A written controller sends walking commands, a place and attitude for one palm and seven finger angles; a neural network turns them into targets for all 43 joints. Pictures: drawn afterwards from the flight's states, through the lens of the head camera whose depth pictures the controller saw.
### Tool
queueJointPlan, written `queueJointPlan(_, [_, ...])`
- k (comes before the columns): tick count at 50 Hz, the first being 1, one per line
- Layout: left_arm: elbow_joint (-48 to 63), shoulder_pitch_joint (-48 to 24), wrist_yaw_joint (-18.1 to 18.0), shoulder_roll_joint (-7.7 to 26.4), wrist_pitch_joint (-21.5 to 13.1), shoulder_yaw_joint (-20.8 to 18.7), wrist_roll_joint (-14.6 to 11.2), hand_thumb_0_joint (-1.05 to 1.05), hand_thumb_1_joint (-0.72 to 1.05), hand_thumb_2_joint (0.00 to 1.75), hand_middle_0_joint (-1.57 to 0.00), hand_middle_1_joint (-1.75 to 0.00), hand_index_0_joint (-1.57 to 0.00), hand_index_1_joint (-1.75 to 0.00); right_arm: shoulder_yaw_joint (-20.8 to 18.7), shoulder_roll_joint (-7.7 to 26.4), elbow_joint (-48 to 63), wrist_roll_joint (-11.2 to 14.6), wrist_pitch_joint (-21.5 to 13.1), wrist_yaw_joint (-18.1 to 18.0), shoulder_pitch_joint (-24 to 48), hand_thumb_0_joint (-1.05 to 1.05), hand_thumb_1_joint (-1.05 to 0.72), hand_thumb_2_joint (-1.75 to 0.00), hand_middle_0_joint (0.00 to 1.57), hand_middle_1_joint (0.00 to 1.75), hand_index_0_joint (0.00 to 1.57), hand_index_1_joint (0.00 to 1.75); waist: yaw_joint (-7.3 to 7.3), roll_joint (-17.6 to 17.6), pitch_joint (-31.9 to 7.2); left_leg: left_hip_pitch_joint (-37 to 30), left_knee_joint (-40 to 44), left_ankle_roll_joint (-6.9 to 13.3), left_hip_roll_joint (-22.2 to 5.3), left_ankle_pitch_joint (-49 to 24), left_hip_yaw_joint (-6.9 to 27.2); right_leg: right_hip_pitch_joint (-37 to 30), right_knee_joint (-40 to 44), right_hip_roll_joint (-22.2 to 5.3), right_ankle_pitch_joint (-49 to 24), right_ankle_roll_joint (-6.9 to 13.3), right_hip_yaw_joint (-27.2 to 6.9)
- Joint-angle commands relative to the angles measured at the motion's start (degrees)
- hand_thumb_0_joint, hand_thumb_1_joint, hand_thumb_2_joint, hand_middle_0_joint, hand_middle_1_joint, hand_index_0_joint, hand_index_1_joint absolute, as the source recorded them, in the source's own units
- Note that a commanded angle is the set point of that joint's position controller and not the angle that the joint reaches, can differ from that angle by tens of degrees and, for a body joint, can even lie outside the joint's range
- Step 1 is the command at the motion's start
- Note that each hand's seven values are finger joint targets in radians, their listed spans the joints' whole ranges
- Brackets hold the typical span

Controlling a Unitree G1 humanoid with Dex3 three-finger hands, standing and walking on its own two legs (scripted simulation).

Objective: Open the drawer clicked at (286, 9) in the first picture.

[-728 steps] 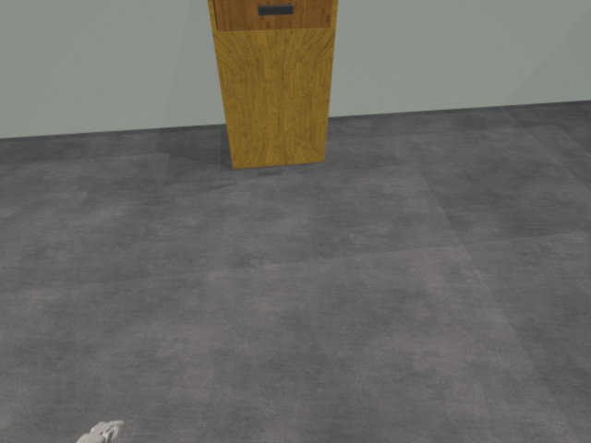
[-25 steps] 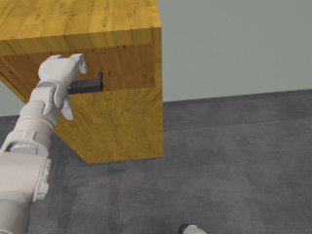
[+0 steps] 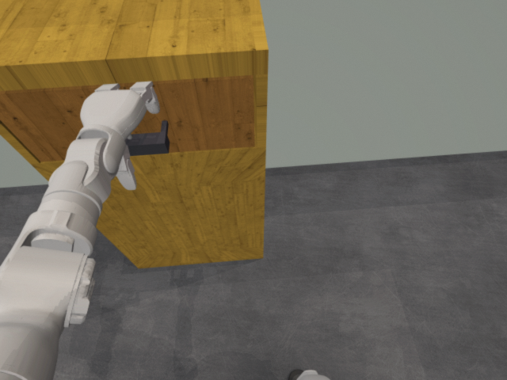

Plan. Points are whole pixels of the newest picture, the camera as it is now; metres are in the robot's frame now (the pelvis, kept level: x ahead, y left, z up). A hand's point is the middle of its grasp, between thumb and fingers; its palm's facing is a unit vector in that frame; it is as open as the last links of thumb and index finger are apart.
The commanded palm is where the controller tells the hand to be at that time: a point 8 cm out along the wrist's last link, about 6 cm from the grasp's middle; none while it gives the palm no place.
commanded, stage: move the hooked fingers above the handle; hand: left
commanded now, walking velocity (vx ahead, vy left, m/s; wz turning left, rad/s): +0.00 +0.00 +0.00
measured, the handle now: (132, 136) +0.54 +0.21 +0.04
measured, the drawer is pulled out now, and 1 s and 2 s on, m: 0.00 0.00 0.00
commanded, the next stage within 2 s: lower the fingers behind the handle in 0.70 s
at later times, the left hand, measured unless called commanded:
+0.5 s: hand (131, 132) +0.49 +0.18 +0.10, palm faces +0.02 -0.05 -1.00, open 13.8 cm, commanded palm +0.47 +0.22 +0.15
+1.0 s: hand (121, 144) +0.48 +0.20 +0.09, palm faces -0.03 -0.03 -1.00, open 13.9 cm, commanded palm +0.46 +0.22 +0.14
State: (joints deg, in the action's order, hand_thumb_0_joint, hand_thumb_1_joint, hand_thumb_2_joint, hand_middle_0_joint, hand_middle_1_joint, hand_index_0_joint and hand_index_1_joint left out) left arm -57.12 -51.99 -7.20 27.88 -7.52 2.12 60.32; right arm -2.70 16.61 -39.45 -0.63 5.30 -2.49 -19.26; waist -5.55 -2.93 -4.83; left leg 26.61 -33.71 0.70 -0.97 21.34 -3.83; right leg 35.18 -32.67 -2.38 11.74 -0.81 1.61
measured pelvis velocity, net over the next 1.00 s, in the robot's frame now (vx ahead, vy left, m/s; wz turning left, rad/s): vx -0.01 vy -0.01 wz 0.01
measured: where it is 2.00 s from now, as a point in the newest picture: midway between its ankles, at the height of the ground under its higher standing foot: outside the picture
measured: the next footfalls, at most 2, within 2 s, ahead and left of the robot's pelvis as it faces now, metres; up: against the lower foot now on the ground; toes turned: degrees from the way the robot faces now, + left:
none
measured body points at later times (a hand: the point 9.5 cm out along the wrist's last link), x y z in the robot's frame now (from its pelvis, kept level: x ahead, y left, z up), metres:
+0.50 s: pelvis +0.00 +0.00 +0.00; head +0.07 -0.02 +0.44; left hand +0.48 +0.18 +0.15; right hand +0.07 -0.28 -0.13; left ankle -0.06 +0.11 -0.73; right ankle +0.03 -0.13 -0.73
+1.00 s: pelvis -0.01 -0.01 +0.00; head +0.07 -0.02 +0.44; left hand +0.47 +0.20 +0.14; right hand +0.02 -0.29 -0.13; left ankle -0.06 +0.11 -0.73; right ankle +0.03 -0.13 -0.73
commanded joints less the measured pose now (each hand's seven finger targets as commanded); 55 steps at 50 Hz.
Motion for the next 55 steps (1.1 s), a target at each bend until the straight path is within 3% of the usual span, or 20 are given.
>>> queueJointPlan(1, [14.33,-25.07,-8.57,23.42,0.60,-10.30,1.74,0.00,-0.50,0.30,-0.30,-1.20,-0.30,-1.20,-2.54,7.13,4.90,-0.32,-1.16,-0.02,-3.54,0.00,-0.90,-0.90,0.20,0.30,0.20,0.30,3.60,-0.62,-26.12,-0.79,1.76,0.90,2.51,-31.23,1.76,-23.70,-2.55,3.06,-22.06,2.56,-0.06])
queueJointPlan(5, [15.15,-25.80,-10.96,21.80,4.62,-8.72,2.46,0.00,-0.50,0.30,-0.30,-1.20,-0.30,-1.20,-3.23,7.43,4.12,-0.05,-1.61,1.00,-3.83,0.00,-0.90,-0.90,0.20,0.30,0.20,0.30,2.79,-1.52,-29.75,-4.16,1.44,0.60,1.92,-35.22,1.58,-23.54,-2.43,3.19,-23.49,2.16,0.47])
queueJointPlan(7, [15.91,-26.34,-9.25,16.35,6.52,-4.22,1.27,0.00,-0.50,0.30,-0.30,-1.20,-0.30,-1.20,-3.80,7.65,3.96,0.27,-1.54,1.36,-4.34,0.00,-0.90,-0.90,0.20,0.30,0.20,0.30,1.02,-0.96,-31.64,-8.01,1.05,0.77,1.60,-38.34,1.87,-22.87,-1.30,3.38,-24.10,1.90,0.61])
queueJointPlan(12, [13.56,-26.55,-0.89,5.92,8.09,5.51,-2.98,0.00,-0.50,0.30,-0.30,-1.20,-0.30,-1.20,-3.93,8.39,3.17,1.23,-0.53,0.60,-3.90,0.00,-0.90,-0.90,0.20,0.30,0.20,0.30,-2.52,5.55,-22.74,-9.58,3.13,1.69,1.84,-27.88,2.33,-18.88,2.96,3.67,-17.34,1.56,1.20])
queueJointPlan(14, [12.21,-27.99,1.12,7.45,6.20,5.09,-3.01,0.00,-0.50,0.30,-0.30,-1.20,-0.30,-1.20,-3.29,8.43,2.75,1.11,-0.31,-0.26,-3.29,0.00,-0.90,-0.90,0.20,0.30,0.20,0.30,-2.43,5.38,-18.72,-7.29,4.11,1.88,2.54,-21.96,2.65,-18.12,3.43,3.37,-14.31,1.78,0.97])
queueJointPlan(17, [15.08,-31.25,1.28,11.30,1.45,2.04,-2.29,0.00,-0.50,0.30,-0.30,-1.20,-0.30,-1.20,-2.86,8.05,3.05,0.80,-0.49,-1.04,-3.19,0.00,-0.90,-0.90,0.20,0.30,0.20,0.30,-1.43,3.04,-19.52,-7.09,3.84,1.64,2.77,-22.46,3.29,-18.10,2.49,3.14,-13.81,2.39,0.55])
queueJointPlan(20, [15.59,-29.96,-2.55,16.75,-1.33,-3.83,-0.57,0.00,-0.50,0.30,-0.30,-1.20,-0.30,-1.20,-2.44,6.81,3.78,0.14,-0.87,-0.85,-3.55,0.00,-0.90,-0.90,0.20,0.30,0.20,0.30,1.39,-2.00,-23.05,-6.63,2.68,0.80,2.84,-27.72,3.33,-19.16,-0.27,3.17,-16.19,2.93,0.51])
queueJointPlan(23, [11.86,-28.29,-7.78,23.17,0.39,-9.63,1.07,0.00,-0.50,0.30,-0.30,-1.20,-0.30,-1.20,-1.79,6.77,3.97,-0.20,-1.11,-0.40,-2.49,0.00,-0.90,-0.90,0.20,0.30,0.20,0.30,2.75,0.21,-23.19,-0.89,2.52,0.42,2.99,-26.33,2.68,-21.62,-1.77,2.99,-17.24,2.65,0.36])
queueJointPlan(25, [10.59,-27.68,-10.63,22.78,3.34,-9.02,2.07,0.00,-0.50,0.30,-0.30,-1.20,-0.30,-1.20,-1.61,6.62,4.23,-0.19,-1.46,0.03,-1.39,0.00,-0.90,-0.90,0.20,0.30,0.20,0.30,3.10,-0.11,-23.28,1.01,2.71,0.25,2.96,-25.40,1.70,-22.23,-2.02,2.82,-17.72,2.60,0.39])
queueJointPlan(27, [8.56,-24.98,-11.50,23.22,6.58,-9.27,2.72,0.00,-0.50,0.30,-0.30,-1.20,-0.30,-1.20,-1.66,7.11,4.46,-0.15,-1.37,0.49,-0.94,0.00,-0.90,-0.90,0.20,0.30,0.20,0.30,3.99,0.78,-26.62,0.59,2.56,0.18,2.88,-27.79,0.94,-24.78,-2.43,2.84,-20.03,2.52,0.47])
queueJointPlan(28, [7.08,-24.98,-11.09,22.67,8.28,-7.80,3.01,0.00,-0.50,0.30,-0.30,-1.20,-0.30,-1.20,-1.75,7.36,4.26,-0.09,-1.23,0.61,-1.11,0.00,-0.90,-0.90,0.20,0.30,0.20,0.30,3.27,0.13,-26.77,0.30,2.67,0.20,2.65,-27.10,0.37,-24.70,-2.13,2.68,-20.54,2.20,0.24])
queueJointPlan(32, [6.05,-26.40,-7.77,23.81,10.72,-7.56,1.28,0.00,-0.50,0.30,-0.30,-1.20,-0.30,-1.20,-1.80,8.20,4.65,0.90,-0.45,-0.21,-0.86,0.00,-0.90,-0.90,0.20,0.30,0.20,0.30,1.93,6.95,-27.23,1.22,4.19,1.10,2.73,-22.29,0.02,-28.46,-0.09,2.60,-19.60,1.36,-0.32])
queueJointPlan(36, [8.34,-27.39,-2.79,19.52,7.75,-3.25,-0.09,0.00,-0.50,0.30,-0.30,-1.20,-0.30,-1.20,-2.35,8.41,4.91,1.46,-0.85,-1.53,-2.16,0.00,-0.90,-0.90,0.20,0.30,0.20,0.30,0.13,5.55,-24.89,-1.55,5.08,1.80,2.57,-19.76,0.26,-26.07,1.83,2.44,-17.44,1.15,-0.43])
queueJointPlan(38, [11.24,-27.79,-0.49,14.28,4.50,0.78,-0.92,0.00,-0.50,0.30,-0.30,-1.20,-0.30,-1.20,-2.85,8.09,4.75,1.34,-1.30,-1.90,-2.98,0.00,-0.90,-0.90,0.20,0.30,0.20,0.30,-1.02,4.22,-23.94,-4.32,4.68,2.07,2.43,-19.66,0.86,-23.31,2.82,2.63,-15.84,1.36,-0.52])
queueJointPlan(42, [13.43,-27.66,0.79,13.41,-1.13,0.82,-1.53,0.00,-0.50,0.30,-0.30,-1.20,-0.30,-1.20,-3.14,7.95,3.77,0.94,-1.71,-2.27,-4.59,0.00,-0.90,-0.90,0.20,0.30,0.20,0.30,-1.35,2.76,-21.07,-5.60,3.79,2.00,2.67,-19.42,1.88,-19.13,2.97,3.01,-13.24,2.01,-0.50])
queueJointPlan(45, [11.46,-26.14,-1.93,15.42,-3.09,-2.18,-1.19,0.00,-0.50,0.30,-0.30,-1.20,-0.30,-1.20,-2.90,7.62,2.89,0.55,-1.92,-1.79,-5.26,0.00,-0.90,-0.90,0.20,0.30,0.20,0.30,-0.20,1.02,-19.35,-2.99,3.27,1.40,2.82,-18.86,2.27,-17.27,1.61,2.96,-11.71,2.47,-0.30])
queueJointPlan(47, [11.57,-25.26,-4.88,20.24,-3.26,-6.82,-0.45,0.00,-0.50,0.30,-0.30,-1.20,-0.30,-1.20,-2.81,8.00,3.14,0.29,-1.95,-1.37,-5.01,0.00,-0.90,-0.90,0.20,0.30,0.20,0.30,1.50,0.29,-21.12,-0.67,2.88,1.11,3.14,-19.69,2.08,-18.65,0.40,3.01,-12.30,2.69,-0.40])
queueJointPlan(49, [9.38,-26.34,-8.21,18.17,-1.72,-5.42,0.85,0.00,-0.50,0.30,-0.30,-1.20,-0.30,-1.20,-2.70,7.34,2.79,0.02,-2.36,-0.62,-5.05,0.00,-0.90,-0.90,0.20,0.30,0.20,0.30,0.81,0.07,-20.68,0.81,2.27,0.92,2.94,-19.99,1.99,-17.26,-0.62,3.03,-12.61,2.64,-0.07])
queueJointPlan(51, [7.80,-26.50,-10.85,18.92,0.71,-5.75,2.21,0.00,-0.50,0.30,-0.30,-1.20,-0.30,-1.20,-2.69,7.78,2.70,-0.06,-2.62,0.00,-4.59,0.00,-0.90,-0.90,0.20,0.30,0.20,0.30,0.77,0.03,-20.95,2.01,2.05,0.68,2.85,-19.35,1.71,-16.36,-1.19,3.10,-11.92,2.52,0.16])
queueJointPlan(55, [8.45,-30.27,-12.94,17.74,4.41,-4.63,3.11,0.00,-0.50,0.30,-0.30,-1.20,-0.30,-1.20,-3.29,7.85,2.81,-0.37,-3.06,0.73,-5.30,0.00,-0.90,-0.90,0.20,0.30,0.20,0.30,0.08,-1.30,-28.94,-0.74,0.56,0.83,2.76,-23.09,1.26,-18.68,-2.18,3.20,-15.90,2.24,-0.21])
